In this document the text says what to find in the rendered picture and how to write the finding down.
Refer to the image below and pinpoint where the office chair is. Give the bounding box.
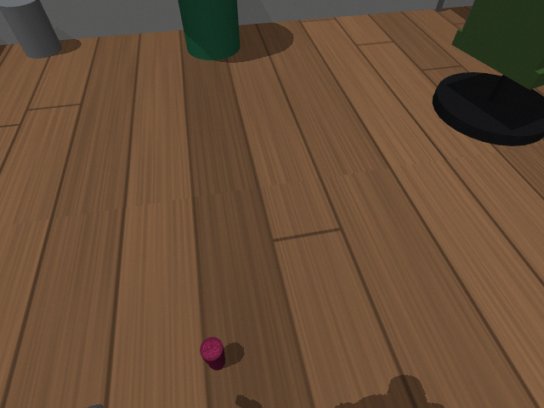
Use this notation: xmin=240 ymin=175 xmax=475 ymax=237
xmin=433 ymin=0 xmax=544 ymax=146

